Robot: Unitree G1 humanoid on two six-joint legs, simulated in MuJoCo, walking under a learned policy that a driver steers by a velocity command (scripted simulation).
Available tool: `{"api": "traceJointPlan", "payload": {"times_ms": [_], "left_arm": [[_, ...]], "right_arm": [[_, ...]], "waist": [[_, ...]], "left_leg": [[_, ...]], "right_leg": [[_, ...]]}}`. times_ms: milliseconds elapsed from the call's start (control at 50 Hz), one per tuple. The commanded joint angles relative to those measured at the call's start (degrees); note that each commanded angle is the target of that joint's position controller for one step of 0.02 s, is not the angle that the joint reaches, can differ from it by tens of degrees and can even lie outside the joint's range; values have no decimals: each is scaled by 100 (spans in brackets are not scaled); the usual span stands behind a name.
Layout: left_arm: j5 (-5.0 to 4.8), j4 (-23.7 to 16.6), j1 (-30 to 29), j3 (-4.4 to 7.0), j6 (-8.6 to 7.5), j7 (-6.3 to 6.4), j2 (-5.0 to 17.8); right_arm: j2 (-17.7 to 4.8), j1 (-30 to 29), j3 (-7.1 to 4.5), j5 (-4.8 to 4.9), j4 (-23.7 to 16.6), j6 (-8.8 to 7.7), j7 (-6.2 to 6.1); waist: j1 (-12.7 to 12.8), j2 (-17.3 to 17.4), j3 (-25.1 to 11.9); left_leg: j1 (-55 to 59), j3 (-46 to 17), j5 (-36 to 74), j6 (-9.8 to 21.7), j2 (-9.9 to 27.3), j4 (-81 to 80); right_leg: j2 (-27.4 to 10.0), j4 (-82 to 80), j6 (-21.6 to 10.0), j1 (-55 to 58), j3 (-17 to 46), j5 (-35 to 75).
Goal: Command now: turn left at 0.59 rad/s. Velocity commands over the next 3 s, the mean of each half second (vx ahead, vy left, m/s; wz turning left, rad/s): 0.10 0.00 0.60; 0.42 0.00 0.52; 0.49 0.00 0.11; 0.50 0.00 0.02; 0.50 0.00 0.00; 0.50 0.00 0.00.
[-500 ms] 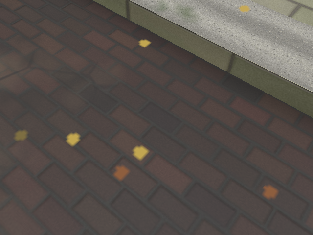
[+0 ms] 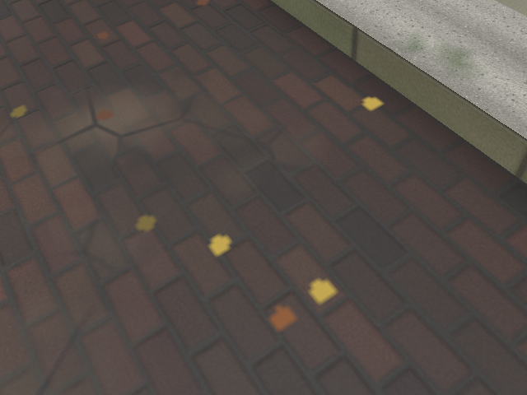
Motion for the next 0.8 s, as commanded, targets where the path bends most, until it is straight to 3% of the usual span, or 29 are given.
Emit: {"api": "traceJointPlan", "payload": {"times_ms": [20,140,200,260,300,320,340,360,380,400,420,440,480,540,640,720,760,800], "left_arm": [[43,-354,35,224,-56,6,770],[57,-208,421,346,-80,-44,927],[80,-211,313,392,-79,-119,1007],[90,-169,309,449,-42,-181,1131],[81,-160,327,500,-4,-222,1242],[54,-168,266,502,28,-228,1218],[77,-170,304,456,54,-236,997],[148,-322,274,281,89,-299,354],[222,-769,-423,306,105,-253,625],[150,-788,-734,410,58,-278,973],[32,-653,-469,447,-12,-348,1037],[35,-453,-208,446,-73,-395,1013],[178,-186,78,445,-104,-454,920],[144,-195,-98,419,-80,-472,747],[118,-387,-853,385,-118,-475,663],[67,-599,-1382,321,-211,-512,590],[41,-652,-1308,315,-262,-501,641],[6,-531,-728,343,-313,-423,736]], "right_arm": [[-451,309,-108,69,-236,47,110],[-274,-194,-1,44,-451,118,178],[-156,-346,75,70,-556,118,222],[-179,-366,96,105,-638,85,227],[-174,-270,110,84,-654,40,250],[-190,-22,98,38,-565,-1,248],[-367,527,27,-5,-321,-57,206],[-849,924,-63,-56,-300,-128,137],[-1417,993,-191,-66,-480,-165,107],[-1008,848,-101,-71,-364,-150,54],[-752,530,1,4,-392,-161,2],[-653,319,35,15,-414,-214,-18],[-493,350,87,28,-397,-373,-24],[-547,799,48,76,-209,-537,35],[-574,1370,17,44,10,-596,-6],[-653,1607,-11,15,125,-635,-60],[-704,1518,-27,14,119,-658,-99],[-794,1161,-50,12,51,-674,-105]], "waist": [[24,-1227,-590],[268,-1248,-556],[276,-1314,-541],[285,-1432,-588],[219,-1338,-690],[51,-1141,-679],[-153,-448,-670],[-240,1242,-468],[-538,1345,71],[-429,639,537],[-128,662,626],[42,595,570],[99,343,211],[19,127,34],[-301,224,187],[-445,265,226],[-328,325,151],[30,344,-7]], "left_leg": [[-420,136,268,-209,190,537],[-392,337,210,-200,502,-533],[219,565,166,-68,634,-1342],[718,814,101,86,605,-2019],[1256,987,337,278,546,-2810],[1924,1038,563,419,437,-3433],[2756,509,198,598,530,-3981],[3069,-1864,-1288,974,2128,-4887],[2186,-3816,-2046,1796,2913,-5703],[1902,-3299,-2320,1804,2677,-5805],[1783,-2728,-1914,1625,2319,-5807],[1828,-2211,-1113,1454,1941,-5780],[2060,-1635,277,1383,1568,-5602],[2376,-1552,931,1463,1520,-5491],[2581,-1766,1174,1589,1567,-5427],[2535,-1869,2143,1582,1575,-5002],[2395,-1992,2842,1447,1616,-4753],[1889,-2022,3467,1196,1559,-4433]], "right_leg": [[-1248,-585,-834,872,695,3179],[-1621,-655,-1031,1153,574,2480],[-1659,-626,-969,788,306,2105],[-1734,-429,-892,603,159,2048],[-1760,-397,-686,324,74,399],[-1669,-156,-472,-214,-90,-672],[-1373,652,-174,-1067,-417,-1761],[-649,2787,217,-2362,-1072,-2794],[39,3228,295,-3384,-208,-2530],[-321,3407,266,-3364,270,-1754],[-384,3253,277,-3182,251,-1087],[-435,3083,334,-2921,249,-666],[-378,3176,389,-2580,164,-131],[-328,2939,445,-2751,144,160],[-279,2032,616,-3042,178,427],[-124,1283,566,-2669,162,399],[-54,986,442,-2112,184,325],[111,653,277,-868,131,115]]}}
Next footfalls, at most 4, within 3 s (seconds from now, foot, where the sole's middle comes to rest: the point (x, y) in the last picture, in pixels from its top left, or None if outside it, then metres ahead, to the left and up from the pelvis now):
0.34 left None -0.01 0.11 -0.78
0.84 right None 0.33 0.04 -0.78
1.32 left None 0.46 0.37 -0.78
1.88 right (158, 278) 0.81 0.39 -0.78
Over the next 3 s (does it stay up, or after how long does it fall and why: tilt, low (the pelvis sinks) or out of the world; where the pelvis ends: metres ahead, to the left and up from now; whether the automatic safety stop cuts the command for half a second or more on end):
stays up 1.13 0.70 -0.02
